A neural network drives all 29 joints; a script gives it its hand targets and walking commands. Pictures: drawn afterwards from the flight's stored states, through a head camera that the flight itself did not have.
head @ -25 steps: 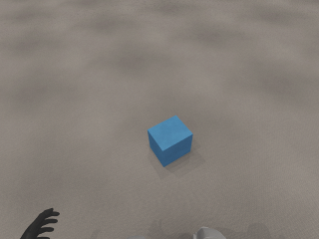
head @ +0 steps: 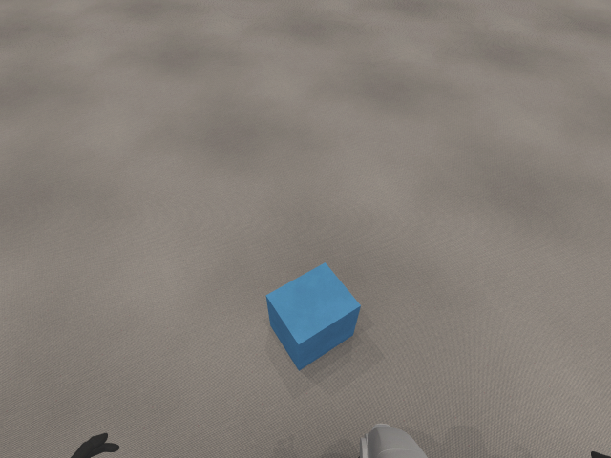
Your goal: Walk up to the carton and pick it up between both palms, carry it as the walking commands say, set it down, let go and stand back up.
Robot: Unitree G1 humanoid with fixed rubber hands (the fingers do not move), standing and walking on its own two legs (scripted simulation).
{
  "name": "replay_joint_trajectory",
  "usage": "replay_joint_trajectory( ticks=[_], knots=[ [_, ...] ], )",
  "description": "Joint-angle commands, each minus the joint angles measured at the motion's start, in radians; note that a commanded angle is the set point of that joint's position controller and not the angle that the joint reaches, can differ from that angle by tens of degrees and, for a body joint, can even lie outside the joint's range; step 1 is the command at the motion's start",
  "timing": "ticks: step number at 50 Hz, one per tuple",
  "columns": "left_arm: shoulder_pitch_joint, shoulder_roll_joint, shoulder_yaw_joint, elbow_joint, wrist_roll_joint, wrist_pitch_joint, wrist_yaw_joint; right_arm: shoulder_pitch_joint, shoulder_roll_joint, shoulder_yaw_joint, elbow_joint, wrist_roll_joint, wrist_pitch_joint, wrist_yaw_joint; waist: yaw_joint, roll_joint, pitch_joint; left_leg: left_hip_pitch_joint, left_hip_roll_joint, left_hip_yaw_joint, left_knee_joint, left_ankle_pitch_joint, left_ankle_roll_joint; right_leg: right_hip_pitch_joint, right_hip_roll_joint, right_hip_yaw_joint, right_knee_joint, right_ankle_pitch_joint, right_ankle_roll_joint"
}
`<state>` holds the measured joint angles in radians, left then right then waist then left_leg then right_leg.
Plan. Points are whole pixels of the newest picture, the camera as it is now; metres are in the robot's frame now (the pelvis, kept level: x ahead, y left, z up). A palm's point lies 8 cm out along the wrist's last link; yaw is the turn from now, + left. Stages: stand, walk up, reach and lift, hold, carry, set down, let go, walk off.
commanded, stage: walk up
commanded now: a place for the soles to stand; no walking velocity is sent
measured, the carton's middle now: (312, 316) +0.61 -0.02 -0.65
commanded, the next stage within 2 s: none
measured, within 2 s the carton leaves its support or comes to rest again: neither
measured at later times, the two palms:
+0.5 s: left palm (104, 432) +0.18 +0.30 -0.11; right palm (554, 390) +0.22 -0.34 -0.09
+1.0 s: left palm (109, 376) +0.24 +0.31 -0.08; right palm (553, 370) +0.24 -0.34 -0.08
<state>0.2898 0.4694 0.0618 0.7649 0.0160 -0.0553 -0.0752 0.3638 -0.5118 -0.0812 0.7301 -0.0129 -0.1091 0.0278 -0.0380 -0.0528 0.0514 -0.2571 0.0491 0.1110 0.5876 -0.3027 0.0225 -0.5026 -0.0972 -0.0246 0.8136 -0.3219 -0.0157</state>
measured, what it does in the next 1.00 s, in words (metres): walks ahead: right foot, then left foot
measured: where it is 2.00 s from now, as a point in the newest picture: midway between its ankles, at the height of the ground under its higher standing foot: (402, 436)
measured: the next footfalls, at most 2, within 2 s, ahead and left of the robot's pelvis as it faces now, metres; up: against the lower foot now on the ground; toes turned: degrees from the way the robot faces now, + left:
right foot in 0.08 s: +0.17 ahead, -0.15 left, +0.00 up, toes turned -2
left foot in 0.34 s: +0.19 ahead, +0.10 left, +0.00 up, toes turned +5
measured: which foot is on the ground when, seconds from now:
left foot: down 0.00-0.10, up 0.12-0.32, down 0.34-1.00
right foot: up 0.00-0.06, down 0.08-0.98, up 1.00-1.00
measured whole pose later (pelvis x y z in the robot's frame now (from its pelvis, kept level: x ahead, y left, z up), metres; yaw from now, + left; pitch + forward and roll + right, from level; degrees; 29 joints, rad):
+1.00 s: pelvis +0.12 -0.02 +0.02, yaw +1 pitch -1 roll +0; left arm 0.04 0.43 0.03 1.03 0.03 0.01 -0.03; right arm 0.06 -0.42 -0.03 1.07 0.00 -0.05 -0.01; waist 0.00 -0.01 0.04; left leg -0.20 0.03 0.06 0.40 -0.18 0.01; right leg -0.20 -0.03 -0.03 0.50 -0.34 0.00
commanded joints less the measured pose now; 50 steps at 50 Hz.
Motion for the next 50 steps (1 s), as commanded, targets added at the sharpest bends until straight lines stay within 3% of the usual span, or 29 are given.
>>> replay_joint_trajectory(
  ticks=[1, 3, 4, 5, 6, 7, 8, 9, 11, 13, 14, 16, 17, 18, 19, 20, 21, 22, 23, 24, 25, 27, 29, 34, 48, 49, 50],
  knots=[
    [-0.01, 0.143, 0.052, -0.045, -0.003, -0.015, -0.006, -0.019, -0.222, -0.053, -0.056, 0.005, 0.0, -0.004, 0.016, 0.227, 0.012, -0.096, 0.201, -0.189, -0.234, -0.007, 0.191, 0.117, 0.029, -0.047, -0.117, 0.07, -0.008],
    [0.018, 0.155, 0.062, -0.027, 0.003, -0.022, 0.005, -0.02, -0.194, -0.037, -0.055, 0.008, 0.013, -0.005, 0.049, 0.168, -0.011, -0.161, 0.171, -0.146, -0.106, 0.018, 0.147, 0.269, 0.076, -0.065, -0.208, 0.094, -0.025],
    [0.064, 0.179, 0.072, -0.015, 0.007, -0.026, 0.014, 0.004, -0.158, -0.021, -0.054, 0.005, 0.017, -0.009, 0.076, 0.095, -0.048, -0.201, 0.137, -0.111, 0.029, 0.03, 0.113, 0.383, 0.08, -0.025, -0.27, 0.051, -0.042],
    [0.125, 0.246, 0.093, -0.01, 0.015, -0.033, 0.027, 0.005, -0.095, 0.001, -0.069, 0.008, 0.015, -0.013, 0.118, -0.105, -0.088, -0.338, 0.049, -0.031, 0.295, 0.006, 0.054, 0.496, -0.101, 0.256, -0.402, -0.107, -0.104],
    [0.159, 0.334, 0.108, -0.02, -0.004, -0.034, 0.035, 0.006, -0.095, 0.005, -0.077, 0.013, 0.021, -0.022, 0.135, -0.232, -0.085, -0.496, -0.035, -0.017, 0.458, -0.249, 0.017, 0.496, -0.318, 0.616, -0.54, -0.186, -0.244],
    [0.135, 0.313, 0.098, -0.026, -0.014, -0.03, 0.037, -0.01, -0.155, -0.009, -0.051, 0.013, 0.031, -0.037, 0.119, -0.097, -0.059, -0.483, 0.01, -0.146, 0.519, -0.256, 0.017, 0.44, -0.328, 0.576, -0.497, -0.11, -0.283],
    [0.1, 0.274, 0.083, -0.04, -0.019, -0.025, 0.045, 0.007, -0.167, -0.012, -0.032, 0.015, 0.031, -0.037, 0.097, -0.062, -0.045, -0.456, 0.022, -0.156, 0.511, -0.207, 0.01, 0.403, -0.29, 0.483, -0.468, -0.012, -0.282],
    [0.048, 0.249, 0.073, -0.048, -0.02, -0.02, 0.05, 0.041, -0.163, -0.01, -0.009, 0.014, 0.028, -0.038, 0.068, -0.078, -0.037, -0.408, 0.042, -0.14, 0.449, -0.181, 0.005, 0.355, -0.246, 0.377, -0.446, 0.061, -0.254],
    [0.002, 0.229, 0.06, -0.056, -0.009, -0.013, 0.052, 0.08, -0.131, -0.004, 0.03, 0.007, 0.028, -0.031, 0.051, -0.141, -0.044, -0.269, 0.021, -0.068, 0.342, -0.171, -0.002, 0.256, -0.177, 0.213, -0.394, 0.304, -0.226],
    [-0.015, 0.211, 0.042, -0.056, -0.006, -0.009, 0.055, 0.062, -0.095, 0.001, 0.045, 0.007, 0.037, -0.03, 0.049, -0.144, -0.064, -0.142, 0.0, -0.038, 0.244, -0.101, -0.004, 0.184, -0.164, 0.153, -0.349, 0.463, -0.207],
    [-0.03, 0.211, 0.036, -0.052, -0.011, -0.005, 0.057, 0.051, -0.088, 0.001, 0.054, 0.009, 0.04, -0.031, 0.043, -0.139, -0.073, -0.082, -0.008, -0.027, 0.192, -0.04, 0.0, 0.154, -0.164, 0.137, -0.322, 0.457, -0.196],
    [-0.062, 0.192, 0.017, -0.047, -0.022, 0.008, 0.06, 0.026, -0.097, -0.002, 0.067, 0.003, 0.037, -0.034, 0.019, -0.102, -0.078, 0.057, -0.036, -0.034, 0.042, 0.075, 0.026, 0.058, -0.128, 0.101, -0.232, 0.25, -0.139],
    [-0.076, 0.159, 0.004, -0.048, -0.027, 0.013, 0.062, 0.018, -0.123, -0.01, 0.066, -0.004, 0.035, -0.037, 0.005, -0.053, -0.08, 0.12, 0.003, -0.112, -0.016, 0.103, 0.042, -0.012, -0.113, 0.097, -0.19, 0.104, -0.094],
    [-0.061, 0.101, -0.012, -0.055, -0.032, 0.019, 0.065, -0.001, -0.183, -0.021, 0.057, -0.015, 0.027, -0.042, 0.023, 0.123, -0.073, 0.118, 0.174, -0.374, -0.131, 0.075, 0.081, -0.077, -0.041, 0.052, -0.035, -0.045, -0.039],
    [-0.022, 0.113, -0.013, -0.034, -0.044, 0.034, 0.077, -0.073, -0.239, -0.019, 0.04, -0.003, 0.025, -0.042, 0.035, 0.206, -0.064, -0.02, 0.333, -0.564, -0.221, 0.01, 0.211, -0.013, 0.056, 0.01, 0.003, -0.238, -0.007],
    [-0.023, 0.152, -0.004, 0.003, -0.04, 0.041, 0.08, -0.118, -0.202, -0.01, 0.053, 0.001, 0.029, -0.036, 0.044, 0.149, -0.042, -0.086, 0.31, -0.512, -0.203, 0.033, 0.229, 0.077, 0.037, 0.038, 0.031, -0.244, -0.008],
    [-0.009, 0.139, -0.004, 0.024, -0.035, 0.035, 0.078, -0.174, -0.187, 0.0, 0.062, 0.002, 0.033, -0.036, 0.072, 0.152, -0.044, -0.105, 0.245, -0.411, -0.144, 0.099, 0.194, 0.142, 0.037, 0.023, -0.062, -0.178, -0.018],
    [0.001, 0.139, -0.003, 0.053, -0.028, 0.024, 0.078, -0.217, -0.157, 0.008, 0.077, 0.005, 0.042, -0.035, 0.084, 0.143, -0.047, -0.138, 0.18, -0.307, -0.109, 0.098, 0.131, 0.216, 0.03, 0.021, -0.18, -0.056, -0.021],
    [-0.018, 0.164, 0.003, 0.072, -0.011, 0.013, 0.078, -0.233, -0.131, 0.015, 0.093, 0.009, 0.049, -0.032, 0.078, 0.125, -0.036, -0.148, 0.131, -0.243, -0.064, 0.088, 0.075, 0.231, 0.001, 0.072, -0.259, 0.02, -0.027],
    [-0.053, 0.198, 0.006, 0.074, -0.008, 0.002, 0.076, -0.217, -0.111, 0.018, 0.103, 0.013, 0.053, -0.031, 0.047, 0.077, -0.034, -0.115, 0.078, -0.191, -0.015, 0.088, 0.042, 0.188, -0.051, 0.177, -0.317, 0.068, -0.054],
    [-0.096, 0.213, 0.004, 0.078, -0.011, -0.004, 0.075, -0.207, -0.11, 0.017, 0.121, 0.017, 0.054, -0.031, 0.022, 0.051, -0.043, -0.036, 0.053, -0.168, -0.001, 0.094, 0.031, 0.134, -0.081, 0.203, -0.325, 0.103, -0.075],
    [-0.124, 0.175, -0.011, 0.102, -0.021, -0.004, 0.077, -0.239, -0.12, 0.017, 0.148, 0.015, 0.051, -0.03, 0.025, 0.089, -0.073, 0.038, 0.078, -0.193, -0.037, 0.155, 0.046, 0.136, -0.039, 0.13, -0.288, 0.141, -0.056],
    [-0.12, 0.149, -0.02, 0.133, -0.024, 0.0, 0.078, -0.268, -0.113, 0.023, 0.17, 0.016, 0.049, -0.031, 0.037, 0.081, -0.104, 0.044, 0.109, -0.207, -0.063, 0.241, 0.063, 0.2, -0.014, 0.089, -0.278, 0.201, -0.034],
    [-0.171, 0.142, -0.029, 0.184, -0.024, 0.007, 0.079, -0.341, -0.093, 0.034, 0.225, 0.021, 0.061, -0.031, 0.036, 0.072, -0.099, 0.076, 0.089, -0.164, -0.108, 0.254, 0.039, 0.253, -0.032, 0.104, -0.356, 0.262, -0.034],
    [-0.274, 0.122, -0.038, 0.295, -0.02, 0.022, 0.071, -0.403, -0.08, 0.046, 0.34, 0.013, 0.067, -0.026, 0.04, 0.042, -0.09, 0.136, 0.096, -0.159, -0.288, 0.226, 0.015, 0.362, -0.043, 0.092, -0.52, 0.232, -0.008],
    [-0.336, 0.236, 0.059, 0.147, 0.056, 0.062, 0.027, -0.098, -0.25, -0.031, 0.359, 0.015, 0.056, -0.064, -0.011, -0.068, -0.08, 0.179, 0.172, -0.376, -0.262, 0.026, 0.107, 0.204, 0.058, -0.018, -0.227, -0.12, -0.018],
    [-0.367, 0.188, 0.049, 0.075, 0.062, 0.091, 0.009, -0.02, -0.324, -0.067, 0.344, 0.007, 0.051, -0.081, -0.048, 0.103, -0.043, 0.327, 0.318, -0.605, -0.337, -0.08, 0.195, -0.114, 0.086, 0.034, -0.03, -0.256, -0.007]
  ],
)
